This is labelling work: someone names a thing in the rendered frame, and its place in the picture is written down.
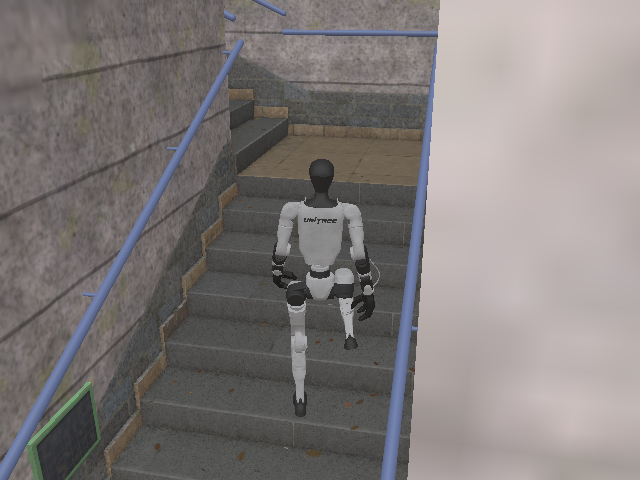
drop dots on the left robot forearm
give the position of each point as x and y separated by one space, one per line
278 262

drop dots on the right robot upper arm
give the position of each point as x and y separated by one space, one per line
352 213

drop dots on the robot left foot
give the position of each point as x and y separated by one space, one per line
300 408

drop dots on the left robot upper arm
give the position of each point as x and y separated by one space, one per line
289 212

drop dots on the robot right hand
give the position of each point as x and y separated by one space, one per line
369 305

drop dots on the robot left hand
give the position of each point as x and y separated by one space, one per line
285 274

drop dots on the robot torso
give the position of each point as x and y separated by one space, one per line
320 237

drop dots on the right robot forearm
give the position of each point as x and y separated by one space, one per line
364 274

